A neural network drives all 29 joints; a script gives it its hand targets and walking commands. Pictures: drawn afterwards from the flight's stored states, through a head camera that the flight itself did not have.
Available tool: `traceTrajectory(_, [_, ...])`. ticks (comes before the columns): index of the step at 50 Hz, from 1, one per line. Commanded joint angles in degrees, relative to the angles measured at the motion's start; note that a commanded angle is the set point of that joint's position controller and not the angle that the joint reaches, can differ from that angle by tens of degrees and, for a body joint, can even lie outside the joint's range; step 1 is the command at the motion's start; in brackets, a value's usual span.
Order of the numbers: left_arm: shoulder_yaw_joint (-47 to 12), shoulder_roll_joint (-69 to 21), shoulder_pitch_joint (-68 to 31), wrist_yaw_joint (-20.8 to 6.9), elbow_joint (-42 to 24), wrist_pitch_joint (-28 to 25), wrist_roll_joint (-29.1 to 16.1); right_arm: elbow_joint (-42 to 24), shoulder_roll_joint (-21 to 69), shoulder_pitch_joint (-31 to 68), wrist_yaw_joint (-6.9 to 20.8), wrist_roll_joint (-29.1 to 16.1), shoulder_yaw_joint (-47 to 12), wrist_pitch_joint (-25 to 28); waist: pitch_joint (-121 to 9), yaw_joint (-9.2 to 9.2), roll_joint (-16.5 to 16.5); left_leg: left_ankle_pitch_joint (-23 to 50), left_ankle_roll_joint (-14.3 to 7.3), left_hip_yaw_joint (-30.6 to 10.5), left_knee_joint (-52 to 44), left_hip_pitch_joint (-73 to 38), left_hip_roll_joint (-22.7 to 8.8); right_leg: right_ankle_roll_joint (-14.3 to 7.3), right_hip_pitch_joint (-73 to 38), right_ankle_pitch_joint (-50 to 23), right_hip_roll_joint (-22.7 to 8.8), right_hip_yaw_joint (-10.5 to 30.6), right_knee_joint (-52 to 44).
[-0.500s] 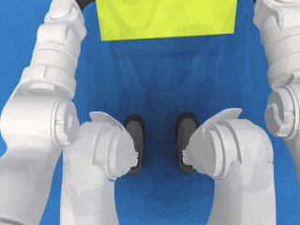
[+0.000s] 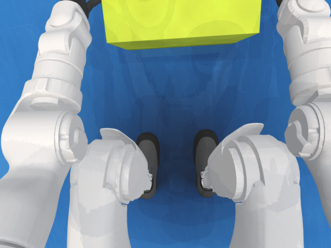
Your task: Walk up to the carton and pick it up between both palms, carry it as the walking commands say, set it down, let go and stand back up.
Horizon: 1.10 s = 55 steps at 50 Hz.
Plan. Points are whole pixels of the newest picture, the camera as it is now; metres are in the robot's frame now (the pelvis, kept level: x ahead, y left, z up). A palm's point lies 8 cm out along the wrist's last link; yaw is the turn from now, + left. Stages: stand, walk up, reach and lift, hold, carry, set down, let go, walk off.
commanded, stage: set down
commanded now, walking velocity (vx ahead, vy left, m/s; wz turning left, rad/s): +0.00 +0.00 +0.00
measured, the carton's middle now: (179, 6) +0.55 -0.03 -0.25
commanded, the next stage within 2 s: none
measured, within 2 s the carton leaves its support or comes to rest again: neither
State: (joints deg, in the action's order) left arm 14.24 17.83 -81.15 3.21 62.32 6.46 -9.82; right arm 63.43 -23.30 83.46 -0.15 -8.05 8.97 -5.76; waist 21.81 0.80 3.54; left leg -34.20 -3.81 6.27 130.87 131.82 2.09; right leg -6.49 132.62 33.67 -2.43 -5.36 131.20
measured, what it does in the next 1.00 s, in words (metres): stands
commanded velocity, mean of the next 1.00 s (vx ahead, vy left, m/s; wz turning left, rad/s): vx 0.00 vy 0.00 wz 0.00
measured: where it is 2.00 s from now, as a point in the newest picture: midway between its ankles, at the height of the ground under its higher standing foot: (176, 174)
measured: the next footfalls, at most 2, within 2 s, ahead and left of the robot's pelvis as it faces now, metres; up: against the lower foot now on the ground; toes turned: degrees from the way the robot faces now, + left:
none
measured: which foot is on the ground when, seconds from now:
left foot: down 0.00-1.00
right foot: down 0.00-1.00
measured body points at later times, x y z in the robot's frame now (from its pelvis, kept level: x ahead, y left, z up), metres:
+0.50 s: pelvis +0.00 +0.00 +0.00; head +0.37 -0.03 +0.25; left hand +0.56 +0.16 -0.18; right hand +0.55 -0.22 -0.18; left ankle +0.11 +0.09 -0.31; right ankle +0.11 -0.09 -0.31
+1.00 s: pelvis -0.01 +0.00 +0.00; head +0.35 -0.03 +0.25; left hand +0.52 +0.18 -0.19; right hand +0.52 -0.23 -0.19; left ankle +0.11 +0.09 -0.31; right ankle +0.11 -0.09 -0.31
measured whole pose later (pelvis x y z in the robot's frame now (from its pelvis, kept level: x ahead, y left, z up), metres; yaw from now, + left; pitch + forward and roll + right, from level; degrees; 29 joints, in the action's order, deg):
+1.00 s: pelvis -0.01 +0.00 +0.00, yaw -1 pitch +32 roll +1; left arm 3.6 21.1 -81.3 6.6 68.9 2.8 -18.4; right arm 72.0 -26.8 83.7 -3.2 -15.8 1.1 -1.5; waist 25.9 -0.2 2.1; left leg -32.3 -3.8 6.2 130.6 129.9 1.4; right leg -5.7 131.1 30.8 -1.4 -5.2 130.5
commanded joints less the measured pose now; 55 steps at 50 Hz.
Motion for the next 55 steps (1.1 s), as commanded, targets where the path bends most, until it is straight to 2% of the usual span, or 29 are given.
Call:
traceTrajectory(1, [-14.75,-48.72,-13.98,-12.58,-2.44,2.35,-0.73,-0.12,46.34,9.81,13.47,0.23,-15.13,-3.51,-49.39,2.56,-5.11,14.83,2.35,-6.79,-8.59,-18.96,3.35,2.67,-34.53,-19.80,4.06,10.14,-9.94])
traceTrajectory(16, [-12.74,-44.60,-10.58,-12.08,1.03,1.89,1.11,3.19,42.44,6.84,13.13,2.67,-12.78,-3.15,-45.08,2.31,-4.81,13.93,2.50,-6.69,-8.22,-18.29,3.15,2.90,-32.27,-18.34,3.68,10.05,-9.37])
traceTrajectory(22, [-11.84,-38.34,-8.44,-10.27,1.70,1.02,0.85,4.17,35.34,5.77,11.47,2.73,-11.25,-1.87,-46.15,2.01,-4.94,14.21,2.76,-6.79,-8.12,-20.02,2.77,3.40,-32.56,-18.33,3.21,9.88,-9.06])
traceTrajectory(26, [-10.67,-27.89,-5.83,-7.27,2.96,-0.24,0.24,5.56,24.11,4.53,8.43,2.14,-9.63,-0.04,-48.19,1.33,-5.10,14.57,3.10,-6.92,-8.12,-22.07,2.18,3.91,-33.48,-18.50,2.69,10.01,-8.94])
traceTrajectory(31, [-9.61,-4.85,-2.27,-0.13,3.47,-3.26,-3.33,4.16,0.70,2.14,0.93,-2.05,-8.24,3.75,-52.84,1.01,-4.79,16.76,3.82,-7.92,-8.05,-25.43,1.31,4.51,-36.19,-20.76,1.61,10.66,-9.06])
traceTrajectory(34, [-9.83,-0.79,-4.84,2.72,0.27,-5.43,-6.26,-1.16,-2.95,6.49,-1.75,-5.46,-8.03,6.09,-61.20,0.33,-5.51,21.81,4.00,-8.54,-7.53,-28.79,0.99,4.70,-39.50,-26.83,2.11,10.86,-8.33])
traceTrajectory(36, [-10.76,0.43,-6.04,3.66,-0.73,-6.09,-8.19,-1.60,-4.82,8.73,-2.52,-7.72,-8.56,6.58,-64.65,0.30,-5.10,23.59,3.96,-8.77,-7.46,-30.61,0.60,4.75,-39.47,-28.00,2.25,10.48,-8.16])
traceTrajectory(40, [-11.26,3.61,-8.08,4.02,-0.08,-5.47,-9.53,-0.12,-8.29,11.44,-3.05,-8.61,-8.29,6.07,-62.16,0.40,-5.03,19.14,3.68,-8.99,-8.37,-28.38,-0.27,4.71,-36.50,-22.62,1.34,10.67,-9.20])
traceTrajectory(46, [-9.88,8.29,-10.72,3.66,1.96,-4.59,-8.71,3.28,-11.05,13.36,-3.29,-7.83,-7.16,5.28,-58.36,0.01,-5.53,12.79,3.31,-8.99,-9.50,-25.23,-1.39,4.97,-34.55,-16.53,0.30,11.13,-10.30])
traceTrajectory(55, [-9.73,11.20,-10.65,2.77,0.84,-4.22,-8.61,4.81,-14.15,13.27,-2.17,-8.30,-6.86,4.99,-57.76,-0.14,-4.81,12.48,3.38,-9.21,-9.27,-26.49,-2.24,5.00,-33.23,-15.37,-0.44,10.90,-9.93])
